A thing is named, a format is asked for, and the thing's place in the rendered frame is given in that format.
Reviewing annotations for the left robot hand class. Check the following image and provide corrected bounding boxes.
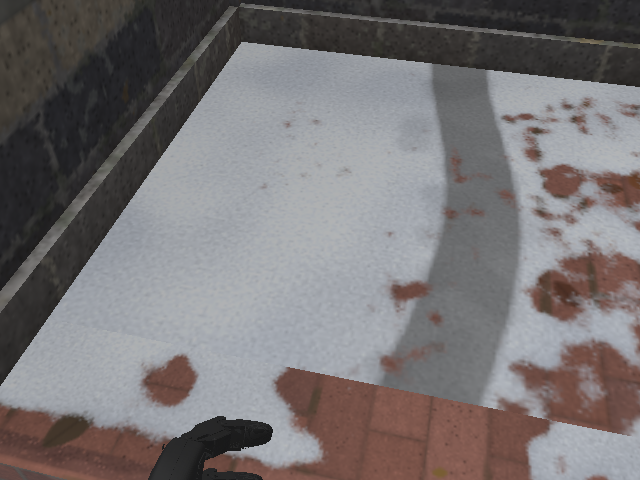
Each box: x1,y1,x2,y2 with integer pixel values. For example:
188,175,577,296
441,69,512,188
148,416,273,480

